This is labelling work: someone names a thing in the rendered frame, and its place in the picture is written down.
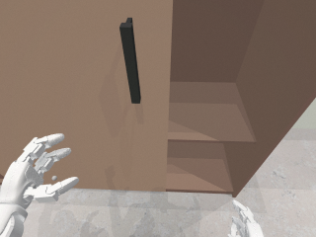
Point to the handle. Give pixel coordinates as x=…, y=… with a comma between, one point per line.
x=129, y=53

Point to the left robot hand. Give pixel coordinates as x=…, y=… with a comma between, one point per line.
x=16, y=186

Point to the robot left forearm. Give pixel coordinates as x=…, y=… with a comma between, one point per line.
x=12, y=218

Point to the right robot hand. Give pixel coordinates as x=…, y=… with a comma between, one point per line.
x=250, y=229

